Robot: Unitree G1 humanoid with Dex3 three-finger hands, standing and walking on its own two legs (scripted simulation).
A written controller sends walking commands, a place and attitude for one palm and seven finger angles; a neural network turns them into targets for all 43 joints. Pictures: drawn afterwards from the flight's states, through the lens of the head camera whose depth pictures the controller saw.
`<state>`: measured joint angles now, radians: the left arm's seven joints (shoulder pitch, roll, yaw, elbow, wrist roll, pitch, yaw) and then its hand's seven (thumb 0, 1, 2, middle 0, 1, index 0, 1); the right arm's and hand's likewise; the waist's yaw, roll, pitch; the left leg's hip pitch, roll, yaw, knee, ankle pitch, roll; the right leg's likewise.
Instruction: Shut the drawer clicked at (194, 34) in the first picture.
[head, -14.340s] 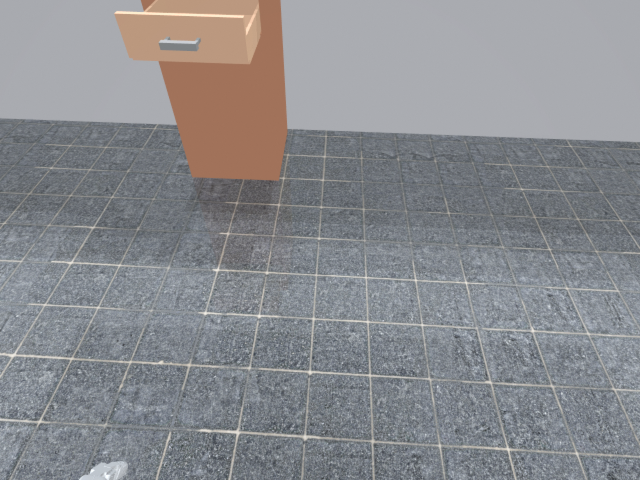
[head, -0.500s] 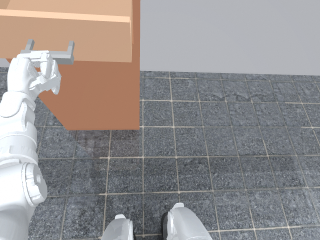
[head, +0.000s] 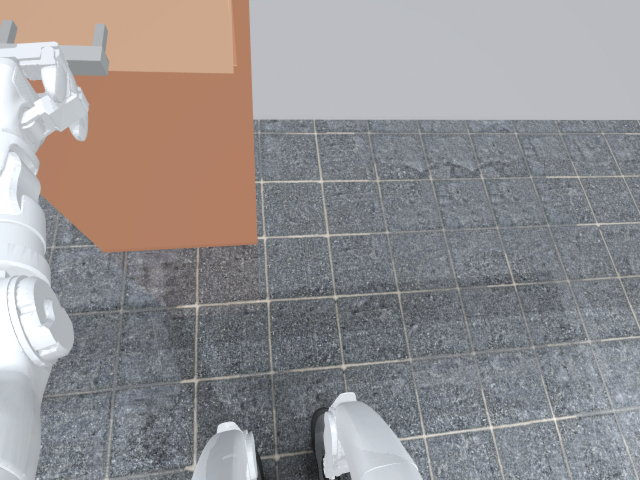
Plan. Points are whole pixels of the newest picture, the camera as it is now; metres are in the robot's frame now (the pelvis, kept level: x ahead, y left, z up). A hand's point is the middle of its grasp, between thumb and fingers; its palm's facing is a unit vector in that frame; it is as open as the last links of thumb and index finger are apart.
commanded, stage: push the drawer shut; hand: left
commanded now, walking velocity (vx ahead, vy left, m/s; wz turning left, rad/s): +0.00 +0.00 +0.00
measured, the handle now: (52, 45) +0.62 +0.24 +0.07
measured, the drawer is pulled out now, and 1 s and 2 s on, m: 0.02 0.00 0.00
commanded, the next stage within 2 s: pull the fist back off the drawer in 0.80 s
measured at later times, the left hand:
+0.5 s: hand (68, 82) +0.56 +0.22 +0.07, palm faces -0.02 -1.00 -0.04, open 3.1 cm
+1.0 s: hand (63, 78) +0.57 +0.22 +0.08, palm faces -0.02 -1.00 -0.04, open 3.4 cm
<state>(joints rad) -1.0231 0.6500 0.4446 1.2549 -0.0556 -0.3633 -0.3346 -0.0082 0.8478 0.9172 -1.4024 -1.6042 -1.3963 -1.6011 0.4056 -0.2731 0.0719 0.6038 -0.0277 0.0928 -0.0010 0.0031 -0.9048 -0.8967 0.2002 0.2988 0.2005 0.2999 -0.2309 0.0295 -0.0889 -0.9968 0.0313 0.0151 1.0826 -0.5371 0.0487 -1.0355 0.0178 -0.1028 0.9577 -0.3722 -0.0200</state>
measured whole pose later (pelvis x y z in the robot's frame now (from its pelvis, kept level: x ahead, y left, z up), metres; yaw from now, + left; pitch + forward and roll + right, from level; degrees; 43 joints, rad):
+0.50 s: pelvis -0.01 -0.01 -0.01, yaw +1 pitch +29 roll -5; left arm -1.20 0.78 0.42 1.37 0.00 -0.32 -0.34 0.02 0.72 0.94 -1.40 -1.60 -1.40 -1.60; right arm 0.42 -0.28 0.09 0.62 -0.04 0.08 0.00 0.00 -0.90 -0.90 0.20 0.30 0.20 0.30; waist -0.28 0.04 -0.08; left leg -1.10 0.04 -0.03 1.13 -0.54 0.04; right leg -1.11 0.02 -0.14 0.98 -0.37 -0.03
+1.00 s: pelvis -0.04 +0.00 -0.03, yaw +0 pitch +31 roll -7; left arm -1.36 0.87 0.35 1.41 0.03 -0.25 -0.33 0.08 0.67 0.96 -1.40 -1.60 -1.40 -1.60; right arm 0.44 -0.28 0.14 0.65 -0.05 -0.02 -0.02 0.00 -0.90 -0.90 0.20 0.30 0.20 0.30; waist -0.33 0.04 -0.08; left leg -1.23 0.03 -0.04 1.20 -0.51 0.05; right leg -1.23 0.01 -0.15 1.02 -0.33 -0.03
